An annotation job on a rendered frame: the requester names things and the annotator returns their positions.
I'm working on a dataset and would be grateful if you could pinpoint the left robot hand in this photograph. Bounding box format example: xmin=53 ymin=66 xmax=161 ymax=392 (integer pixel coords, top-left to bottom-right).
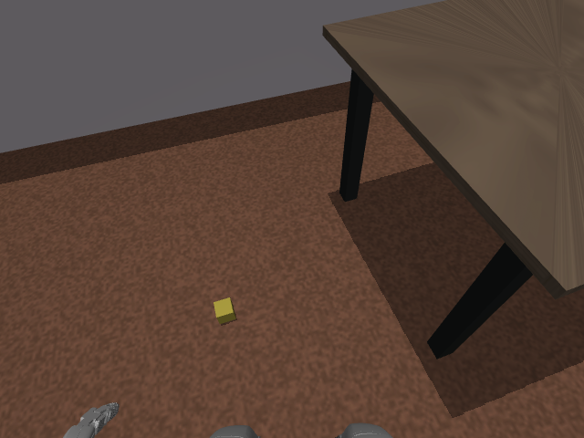
xmin=63 ymin=402 xmax=120 ymax=438

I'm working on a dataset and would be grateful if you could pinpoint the table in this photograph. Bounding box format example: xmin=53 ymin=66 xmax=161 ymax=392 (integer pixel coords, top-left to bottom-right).
xmin=323 ymin=0 xmax=584 ymax=359

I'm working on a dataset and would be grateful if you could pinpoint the cube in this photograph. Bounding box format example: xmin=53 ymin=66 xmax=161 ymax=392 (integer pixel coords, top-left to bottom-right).
xmin=214 ymin=298 xmax=236 ymax=324

